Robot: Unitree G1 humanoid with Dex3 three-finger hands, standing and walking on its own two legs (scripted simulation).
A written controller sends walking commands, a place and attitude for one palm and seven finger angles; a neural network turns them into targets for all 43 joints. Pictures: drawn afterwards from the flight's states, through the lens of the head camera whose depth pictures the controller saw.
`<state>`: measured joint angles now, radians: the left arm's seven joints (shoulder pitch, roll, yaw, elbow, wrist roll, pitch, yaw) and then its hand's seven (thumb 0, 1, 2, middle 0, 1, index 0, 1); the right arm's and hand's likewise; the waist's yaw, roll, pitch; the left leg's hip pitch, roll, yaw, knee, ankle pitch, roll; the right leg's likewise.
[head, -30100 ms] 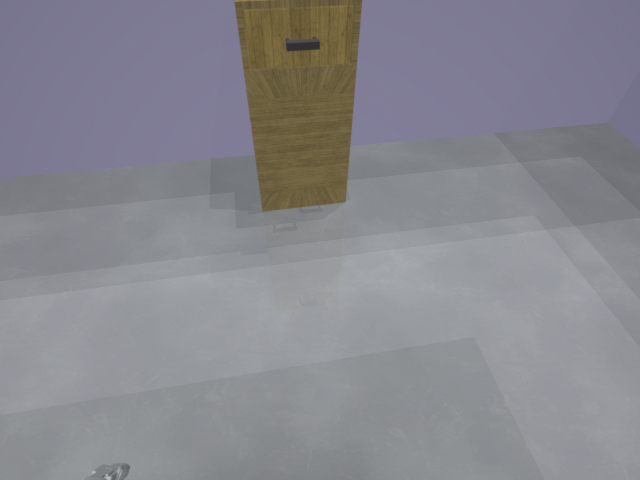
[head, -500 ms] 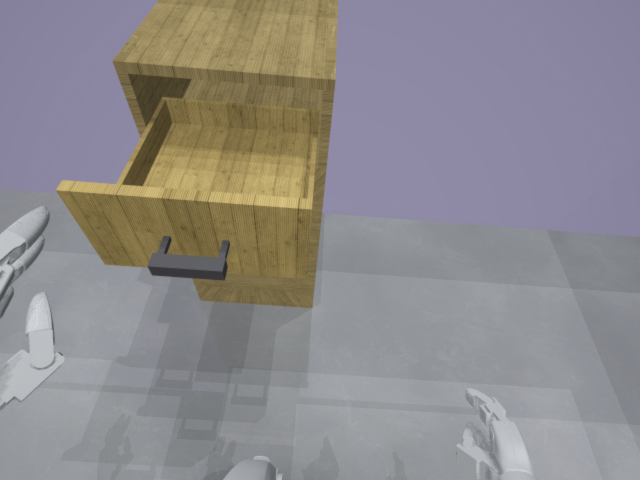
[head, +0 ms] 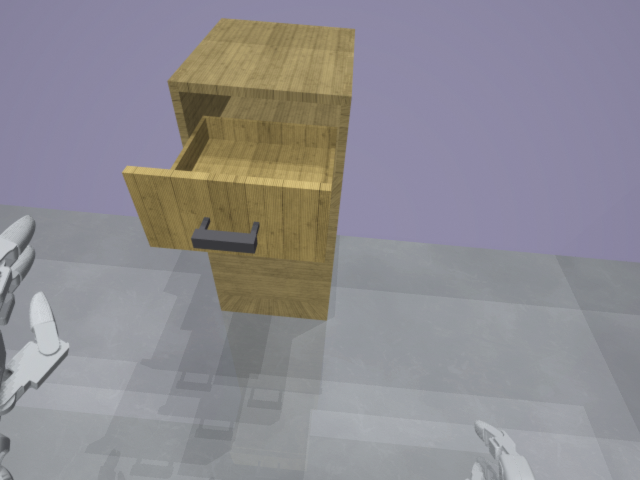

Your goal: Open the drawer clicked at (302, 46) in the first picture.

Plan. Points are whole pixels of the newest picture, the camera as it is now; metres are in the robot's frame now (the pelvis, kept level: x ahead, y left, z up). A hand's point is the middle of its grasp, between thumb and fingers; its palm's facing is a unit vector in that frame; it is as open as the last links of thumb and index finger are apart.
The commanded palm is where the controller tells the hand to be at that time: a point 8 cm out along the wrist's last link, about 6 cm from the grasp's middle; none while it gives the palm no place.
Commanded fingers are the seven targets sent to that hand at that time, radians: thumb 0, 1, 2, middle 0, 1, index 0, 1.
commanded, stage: stop stepping back and stand still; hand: left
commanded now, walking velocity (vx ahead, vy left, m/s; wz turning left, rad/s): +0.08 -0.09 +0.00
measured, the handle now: (227, 232) +0.52 +0.18 -0.01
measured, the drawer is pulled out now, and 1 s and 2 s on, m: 0.30 0.30 0.30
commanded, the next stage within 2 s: let the arm hang, fingers relaxed in 0.26 s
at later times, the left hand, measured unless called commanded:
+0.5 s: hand (130, 435) +0.18 +0.24 -0.03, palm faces +0.18 -0.90 -0.39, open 7.4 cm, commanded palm none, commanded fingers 0.00 0.90 0.90 -0.20 -0.30 -0.20 -0.30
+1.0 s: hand out of the picture -0.09 +0.16 -0.16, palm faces +0.07 -0.97 -0.21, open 7.3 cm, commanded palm none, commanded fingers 0.00 0.90 0.90 -0.20 -0.30 -0.20 -0.30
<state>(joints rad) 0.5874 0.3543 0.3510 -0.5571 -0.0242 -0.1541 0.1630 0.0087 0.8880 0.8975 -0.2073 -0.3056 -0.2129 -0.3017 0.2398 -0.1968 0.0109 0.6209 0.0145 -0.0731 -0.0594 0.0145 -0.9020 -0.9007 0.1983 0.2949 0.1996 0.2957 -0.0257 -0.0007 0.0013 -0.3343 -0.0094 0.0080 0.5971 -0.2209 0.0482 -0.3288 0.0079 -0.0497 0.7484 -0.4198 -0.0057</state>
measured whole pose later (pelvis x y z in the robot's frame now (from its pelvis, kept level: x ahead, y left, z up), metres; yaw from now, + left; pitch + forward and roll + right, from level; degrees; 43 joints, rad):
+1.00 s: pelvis -0.02 -0.02 +0.01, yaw +2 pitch -2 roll -1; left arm 0.35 0.17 0.02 1.16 0.00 0.02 0.02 0.00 0.92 0.90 -0.20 -0.30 -0.20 -0.30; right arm 0.34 -0.15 0.00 1.11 -0.01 0.04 -0.04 0.01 -0.91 -0.90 0.19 0.29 0.20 0.29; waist 0.00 0.03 0.09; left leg -0.25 -0.01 -0.03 0.45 -0.16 0.01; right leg -0.17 0.04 -0.02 0.42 -0.21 -0.03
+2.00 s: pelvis +0.00 -0.02 +0.01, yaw +1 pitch -2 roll +0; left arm 0.27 0.12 0.02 1.14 0.00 0.00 0.03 0.00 0.91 0.90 -0.20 -0.30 -0.20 -0.30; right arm 0.28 -0.12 -0.01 1.12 -0.01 0.01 -0.04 0.01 -0.91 -0.90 0.19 0.29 0.20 0.29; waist -0.01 0.02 0.08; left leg -0.21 0.00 -0.02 0.42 -0.18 0.00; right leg -0.13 0.04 -0.01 0.41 -0.24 -0.03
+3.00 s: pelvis +0.02 -0.04 +0.02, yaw +1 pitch -2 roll +0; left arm 0.26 0.12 0.03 1.14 0.00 0.00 0.03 0.00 0.91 0.90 -0.20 -0.30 -0.20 -0.30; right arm 0.27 -0.13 -0.01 1.13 -0.01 0.01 -0.04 0.00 -0.91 -0.90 0.19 0.29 0.20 0.29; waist -0.01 0.03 0.07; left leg -0.18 0.02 -0.02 0.41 -0.19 -0.02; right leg -0.10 0.06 -0.01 0.38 -0.24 -0.06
